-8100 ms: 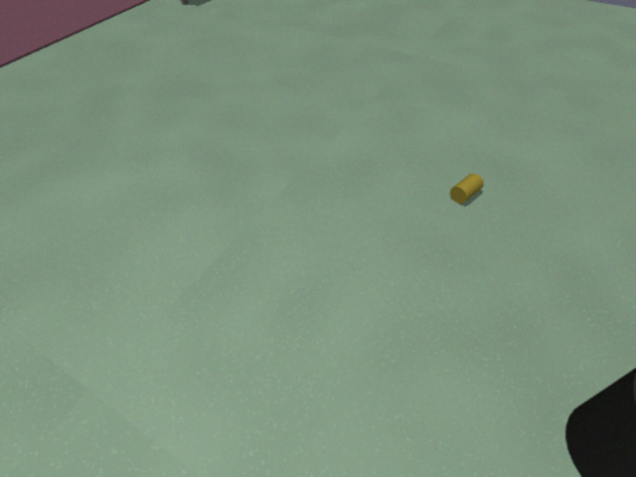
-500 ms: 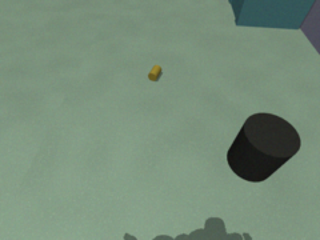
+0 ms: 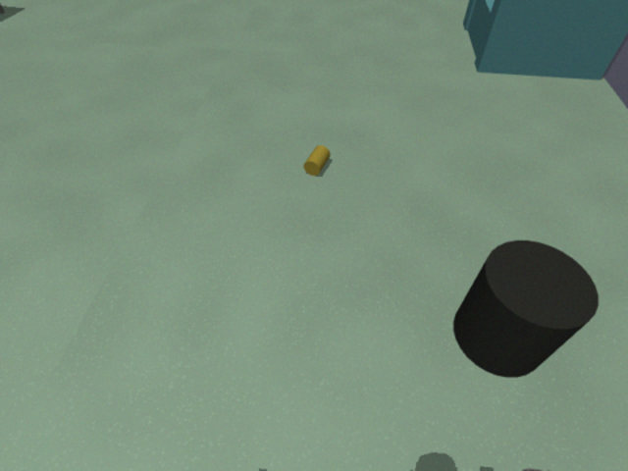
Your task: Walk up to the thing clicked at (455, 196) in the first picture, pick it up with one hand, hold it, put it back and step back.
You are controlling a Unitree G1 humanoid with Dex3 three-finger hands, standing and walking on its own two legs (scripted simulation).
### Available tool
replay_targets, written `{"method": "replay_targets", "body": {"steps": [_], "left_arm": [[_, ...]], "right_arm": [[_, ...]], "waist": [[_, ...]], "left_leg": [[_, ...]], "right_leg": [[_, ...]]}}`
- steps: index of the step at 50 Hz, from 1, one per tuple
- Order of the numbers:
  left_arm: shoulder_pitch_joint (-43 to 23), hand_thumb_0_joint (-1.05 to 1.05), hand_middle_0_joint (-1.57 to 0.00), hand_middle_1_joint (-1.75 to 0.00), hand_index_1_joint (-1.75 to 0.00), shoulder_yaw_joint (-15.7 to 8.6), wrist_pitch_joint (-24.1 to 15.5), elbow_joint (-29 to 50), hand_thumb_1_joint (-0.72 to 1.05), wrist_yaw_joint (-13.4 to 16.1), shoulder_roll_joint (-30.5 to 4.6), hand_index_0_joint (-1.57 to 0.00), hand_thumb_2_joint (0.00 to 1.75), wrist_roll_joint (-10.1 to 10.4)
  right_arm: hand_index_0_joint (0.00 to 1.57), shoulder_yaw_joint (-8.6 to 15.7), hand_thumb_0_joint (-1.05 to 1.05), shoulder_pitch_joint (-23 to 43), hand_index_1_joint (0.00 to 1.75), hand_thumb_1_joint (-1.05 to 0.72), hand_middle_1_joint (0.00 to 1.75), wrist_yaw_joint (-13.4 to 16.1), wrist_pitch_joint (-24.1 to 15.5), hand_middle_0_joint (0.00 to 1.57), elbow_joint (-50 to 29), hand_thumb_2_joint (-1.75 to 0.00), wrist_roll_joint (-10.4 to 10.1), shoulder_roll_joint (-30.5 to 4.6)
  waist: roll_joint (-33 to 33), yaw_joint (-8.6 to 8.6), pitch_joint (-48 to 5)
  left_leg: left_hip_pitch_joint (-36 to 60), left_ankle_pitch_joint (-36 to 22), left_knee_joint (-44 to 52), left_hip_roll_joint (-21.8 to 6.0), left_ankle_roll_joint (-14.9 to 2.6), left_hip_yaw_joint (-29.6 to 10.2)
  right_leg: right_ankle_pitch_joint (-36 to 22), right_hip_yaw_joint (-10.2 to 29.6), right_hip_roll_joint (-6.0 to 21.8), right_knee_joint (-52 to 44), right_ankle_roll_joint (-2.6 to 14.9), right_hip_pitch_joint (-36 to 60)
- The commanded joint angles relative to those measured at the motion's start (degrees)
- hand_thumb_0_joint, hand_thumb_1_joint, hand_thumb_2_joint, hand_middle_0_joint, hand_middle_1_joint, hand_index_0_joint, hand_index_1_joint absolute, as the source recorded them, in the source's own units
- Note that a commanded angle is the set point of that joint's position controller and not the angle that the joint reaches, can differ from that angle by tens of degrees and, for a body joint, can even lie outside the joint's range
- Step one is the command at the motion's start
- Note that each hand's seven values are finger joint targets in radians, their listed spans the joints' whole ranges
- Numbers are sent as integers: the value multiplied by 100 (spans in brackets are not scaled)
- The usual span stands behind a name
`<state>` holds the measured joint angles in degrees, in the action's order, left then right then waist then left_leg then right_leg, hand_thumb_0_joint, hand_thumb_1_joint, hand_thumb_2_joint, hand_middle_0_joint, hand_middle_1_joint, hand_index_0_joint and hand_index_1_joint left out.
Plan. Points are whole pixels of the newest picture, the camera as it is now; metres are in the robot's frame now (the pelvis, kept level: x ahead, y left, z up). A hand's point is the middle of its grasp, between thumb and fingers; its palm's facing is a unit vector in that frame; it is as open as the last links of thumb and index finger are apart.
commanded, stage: walk up
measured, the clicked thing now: (317, 160) +1.58 -0.01 -0.73
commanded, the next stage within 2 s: stand in 0.10 s
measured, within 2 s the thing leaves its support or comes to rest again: neither
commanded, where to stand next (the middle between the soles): +0.06 -0.02 m, yaw -1 degrees
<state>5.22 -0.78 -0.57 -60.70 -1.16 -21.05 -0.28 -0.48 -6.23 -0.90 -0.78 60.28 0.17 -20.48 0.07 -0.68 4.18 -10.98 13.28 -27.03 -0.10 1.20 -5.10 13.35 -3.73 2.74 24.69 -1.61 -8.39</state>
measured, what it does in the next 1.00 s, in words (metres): stands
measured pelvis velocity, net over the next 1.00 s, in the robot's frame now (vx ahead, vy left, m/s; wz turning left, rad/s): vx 0.00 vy -0.01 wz -0.02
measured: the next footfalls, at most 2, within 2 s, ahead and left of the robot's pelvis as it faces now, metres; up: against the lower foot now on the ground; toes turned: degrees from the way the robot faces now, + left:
none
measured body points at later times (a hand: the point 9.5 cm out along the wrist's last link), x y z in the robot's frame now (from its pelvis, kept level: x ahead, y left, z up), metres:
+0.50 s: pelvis +0.00 -0.01 +0.01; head +0.01 -0.01 +0.46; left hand +0.08 +0.30 -0.13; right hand +0.08 -0.31 -0.13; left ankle +0.02 +0.13 -0.74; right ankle +0.00 -0.14 -0.74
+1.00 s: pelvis +0.00 -0.01 +0.01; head +0.02 -0.02 +0.46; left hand +0.08 +0.29 -0.12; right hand +0.06 -0.32 -0.13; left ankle +0.02 +0.13 -0.74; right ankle +0.00 -0.14 -0.74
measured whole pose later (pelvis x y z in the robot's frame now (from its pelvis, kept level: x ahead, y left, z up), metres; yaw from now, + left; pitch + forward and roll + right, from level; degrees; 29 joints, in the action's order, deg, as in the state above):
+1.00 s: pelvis +0.00 -0.01 +0.01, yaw -1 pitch -2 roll +0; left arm 6.1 -0.1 -0.7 -65.5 -0.9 -20.5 -0.5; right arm -0.6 -6.9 -0.9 -0.3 65.4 0.7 -20.7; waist 0.6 0.0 3.4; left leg -7.7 10.2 -19.8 -1.5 2.4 -4.0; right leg 11.0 -2.7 1.6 20.1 -0.7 -6.9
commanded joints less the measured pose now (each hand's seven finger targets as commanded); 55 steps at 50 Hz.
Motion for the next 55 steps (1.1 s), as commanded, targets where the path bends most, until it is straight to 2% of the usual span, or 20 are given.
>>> {"method": "replay_targets", "body": {"steps": [1, 4, 6, 8, 14, 17, 21, 25, 28, 29, 35, 36, 39, 43, 46, 47, 52, 55], "left_arm": [[-366, 0, -20, -30, -30, -278, -99, 284, 90, 85, -1190, -20, 90, 5], [-350, 0, -20, -30, -30, -280, -90, 201, 90, 84, -1182, -20, 90, 3], [-222, 0, -20, -30, -30, -216, -97, 27, 90, 88, -1164, -20, 90, -19], [-329, 0, -20, -30, -30, -218, -101, 7, 90, 99, -1195, -20, 90, -21], [-290, 0, -20, -30, -30, -190, -156, -112, 90, 120, -1232, -20, 90, -17], [-240, 0, -20, -30, -30, -181, -160, -143, 90, 129, -1204, -20, 90, 2], [-236, 0, -20, -30, -30, -171, -140, -184, 90, 133, -1214, -20, 90, -9], [-191, 0, -20, -30, -30, -172, -118, -205, 90, 129, -1216, -20, 90, -29], [-195, 0, -20, -30, -30, -162, -123, -190, 90, 132, -1173, -20, 90, -29], [-189, 0, -20, -30, -30, -175, -120, -188, 90, 131, -1233, -20, 90, -24], [-197, 0, -20, -30, -30, -170, -117, -169, 90, 123, -1240, -20, 90, -17], [-187, 0, -20, -30, -30, -169, -109, -175, 90, 119, -1204, -20, 90, -22], [-178, 0, -20, -30, -30, -168, -116, -145, 90, 122, -1208, -20, 90, -25], [-182, 0, -20, -30, -30, -172, -103, -155, 90, 117, -1219, -20, 90, -18], [-123, 0, -20, -30, -30, -165, -104, -145, 90, 117, -1173, -20, 90, -14], [-167, 0, -20, -30, -30, -179, -112, -142, 90, 127, -1232, -20, 90, -16], [-146, 0, -20, -30, -30, -178, -130, -122, 90, 131, -1220, -20, 90, -6], [-173, 0, -20, -30, -30, -165, -111, -134, 90, 132, -1177, -20, 90, 7]], "right_arm": [[20, 299, 0, 201, 30, -90, 30, 121, -148, 20, -233, -90, -11, -1281], [20, 289, 0, 274, 30, -90, 30, 127, -142, 20, -180, -90, -2, -1269], [20, 284, 0, 367, 30, -90, 30, 121, -138, 20, -136, -90, 47, -1218], [20, 288, 0, 301, 30, -90, 30, 121, -124, 20, -75, -90, 47, -1249], [20, 292, 0, 327, 30, -90, 30, 111, -113, 20, 1, -90, 18, -1223], [20, 282, 0, 354, 30, -90, 30, 114, -118, 20, 30, -90, 9, -1253], [20, 256, 0, 300, 30, -90, 30, 118, -95, 20, 89, -90, 12, -1227], [20, 262, 0, 266, 30, -90, 30, 114, -75, 20, 121, -90, 17, -1236], [20, 250, 0, 353, 30, -90, 30, 108, -81, 20, 111, -90, 20, -1241], [20, 249, 0, 284, 30, -90, 30, 107, -81, 20, 128, -90, 22, -1190], [20, 247, 0, 249, 30, -90, 30, 104, -79, 20, 155, -90, 25, -1201], [20, 245, 0, 218, 30, -90, 30, 105, -79, 20, 172, -90, 33, -1246], [20, 244, 0, 258, 30, -90, 30, 102, -92, 20, 153, -90, 24, -1225], [20, 235, 0, 169, 30, -90, 30, 107, -80, 20, 184, -90, 24, -1243], [20, 222, 0, 237, 30, -90, 30, 109, -91, 20, 161, -90, 24, -1245], [20, 224, 0, 192, 30, -90, 30, 109, -89, 20, 155, -90, 27, -1196], [20, 210, 0, 138, 30, -90, 30, 127, -93, 20, 160, -90, 11, -1213], [20, 196, 0, 156, 30, -90, 30, 131, -72, 20, 182, -90, 17, -1220]], "waist": [[138, 7, -646], [97, -11, -598], [119, -19, -506], [123, 27, -434], [-53, 44, -632], [70, 28, -712], [57, 57, -580], [32, 61, -460], [61, 20, -494], [-28, 38, -485], [-16, 42, -423], [94, 61, -390], [13, 18, -521], [10, 58, -419], [76, 17, -467], [-22, 44, -526], [3, 68, -728], [34, 56, -548]], "left_leg": [[-131, -972, 671, -497, -288, -423], [-151, -951, 731, -508, -292, -434], [91, -872, 819, -600, -250, -407], [-68, -731, 904, -583, -229, -414], [226, -1212, 826, -616, -226, -308], [307, -1504, 824, -630, -219, -272], [205, -1253, 921, -616, -194, -239], [132, -678, 1061, -605, -184, -258], [203, -967, 990, -622, -208, -242], [232, -873, 1035, -608, -174, -242], [144, -725, 1085, -623, -175, -245], [87, -525, 1126, -603, -177, -230], [165, -895, 1081, -647, -186, -250], [109, -583, 1110, -616, -183, -231], [163, -858, 1048, -629, -196, -212], [191, -933, 1040, -631, -180, -224], [357, -1451, 913, -678, -183, -176], [242, -1132, 984, -637, -167, -157]], "right_leg": [[-424, 452, 489, -519, 335, 442], [-382, 425, 475, -591, 312, 461], [-290, 558, 487, -710, 264, 263], [-203, 560, 479, -745, 266, 323], [-742, 600, 545, -800, 253, 425], [-1057, 584, 541, -768, 248, 502], [-861, 598, 523, -827, 233, 456], [-315, 585, 478, -912, 231, 308], [-587, 610, 517, -892, 242, 331], [-416, 600, 498, -902, 252, 257], [-274, 645, 501, -919, 264, 269], [-192, 644, 472, -939, 252, 221], [-463, 627, 502, -870, 259, 339], [-204, 654, 478, -928, 262, 243], [-518, 640, 492, -879, 258, 285], [-496, 632, 496, -869, 262, 305], [-1164, 630, 529, -791, 251, 474], [-859, 614, 492, -847, 238, 371]]}}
